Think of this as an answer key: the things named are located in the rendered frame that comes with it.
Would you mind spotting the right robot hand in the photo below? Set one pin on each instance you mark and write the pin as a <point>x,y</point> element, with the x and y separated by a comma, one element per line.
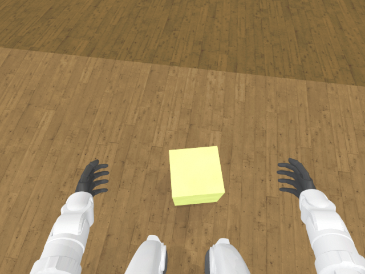
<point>302,180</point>

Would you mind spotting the robot thigh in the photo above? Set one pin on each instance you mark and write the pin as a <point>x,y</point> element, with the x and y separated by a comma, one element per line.
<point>148,259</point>
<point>225,259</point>

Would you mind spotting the right robot thigh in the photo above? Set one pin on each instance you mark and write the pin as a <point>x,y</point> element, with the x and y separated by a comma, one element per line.
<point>225,259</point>

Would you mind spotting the left robot thigh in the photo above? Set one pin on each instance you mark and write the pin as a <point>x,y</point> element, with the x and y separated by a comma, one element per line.
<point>148,259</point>

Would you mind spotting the left robot hand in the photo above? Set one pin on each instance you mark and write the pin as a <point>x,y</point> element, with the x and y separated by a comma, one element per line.
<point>86,184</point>

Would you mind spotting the carton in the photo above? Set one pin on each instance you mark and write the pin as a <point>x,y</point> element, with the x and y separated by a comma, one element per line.
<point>196,175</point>

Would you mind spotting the right robot forearm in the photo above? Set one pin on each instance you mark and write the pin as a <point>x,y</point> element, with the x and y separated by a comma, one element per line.
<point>330,240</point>

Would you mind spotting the left robot forearm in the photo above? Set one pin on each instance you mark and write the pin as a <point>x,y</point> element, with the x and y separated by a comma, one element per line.
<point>67,240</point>

